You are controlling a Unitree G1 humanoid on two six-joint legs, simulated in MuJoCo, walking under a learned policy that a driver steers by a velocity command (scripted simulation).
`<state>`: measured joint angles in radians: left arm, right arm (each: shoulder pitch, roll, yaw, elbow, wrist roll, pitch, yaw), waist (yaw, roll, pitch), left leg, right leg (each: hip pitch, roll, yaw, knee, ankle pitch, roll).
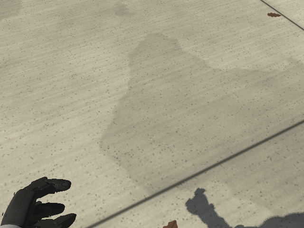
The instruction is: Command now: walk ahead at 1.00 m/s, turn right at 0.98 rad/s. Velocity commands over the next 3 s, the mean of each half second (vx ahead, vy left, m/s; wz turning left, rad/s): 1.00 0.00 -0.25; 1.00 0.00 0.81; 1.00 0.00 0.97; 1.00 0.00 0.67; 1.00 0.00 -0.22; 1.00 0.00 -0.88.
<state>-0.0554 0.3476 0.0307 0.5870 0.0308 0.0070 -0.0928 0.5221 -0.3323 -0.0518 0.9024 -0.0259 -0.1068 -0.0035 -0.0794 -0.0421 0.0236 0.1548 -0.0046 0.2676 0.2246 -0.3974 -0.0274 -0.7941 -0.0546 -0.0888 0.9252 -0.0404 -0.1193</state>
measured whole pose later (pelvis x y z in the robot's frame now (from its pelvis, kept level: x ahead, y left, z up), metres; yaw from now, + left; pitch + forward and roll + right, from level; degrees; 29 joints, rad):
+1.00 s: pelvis +0.99 -0.02 -0.01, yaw +20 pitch +3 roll -1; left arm 0.00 0.27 -0.04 0.57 0.05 -0.10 0.01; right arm 0.44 -0.37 -0.10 0.84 0.00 -0.06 0.01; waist -0.11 0.03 0.03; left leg -0.04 -0.15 -0.26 0.83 -0.49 0.13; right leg -0.54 -0.02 0.03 0.60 -0.12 0.03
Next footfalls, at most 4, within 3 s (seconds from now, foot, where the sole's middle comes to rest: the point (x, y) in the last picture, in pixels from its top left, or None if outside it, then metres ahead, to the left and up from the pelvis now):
0.12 right None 0.29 -0.04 -0.76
0.56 left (141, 168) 0.75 0.02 -0.76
0.96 right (160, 98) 1.19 -0.11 -0.76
1.42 left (96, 71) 1.45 0.26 -0.76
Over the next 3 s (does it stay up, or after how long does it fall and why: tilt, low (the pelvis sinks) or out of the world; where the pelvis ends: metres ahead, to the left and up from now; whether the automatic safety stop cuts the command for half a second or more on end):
stays up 2.17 1.34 0.01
